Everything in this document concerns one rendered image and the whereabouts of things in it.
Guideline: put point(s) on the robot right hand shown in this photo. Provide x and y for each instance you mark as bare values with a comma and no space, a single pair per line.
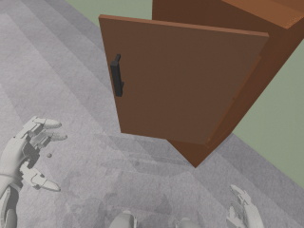
248,214

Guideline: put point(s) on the robot left shin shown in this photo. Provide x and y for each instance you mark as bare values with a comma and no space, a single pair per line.
126,212

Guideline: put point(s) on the robot left hand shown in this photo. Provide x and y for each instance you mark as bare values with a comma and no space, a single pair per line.
14,159

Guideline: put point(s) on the left robot thigh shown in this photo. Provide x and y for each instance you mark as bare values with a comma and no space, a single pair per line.
124,220

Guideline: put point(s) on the cupboard door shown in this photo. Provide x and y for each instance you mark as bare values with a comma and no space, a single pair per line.
178,79

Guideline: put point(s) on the handle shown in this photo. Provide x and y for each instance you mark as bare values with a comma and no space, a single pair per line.
116,76

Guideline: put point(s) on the robot left forearm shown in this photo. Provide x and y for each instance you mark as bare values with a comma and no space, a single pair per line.
9,196

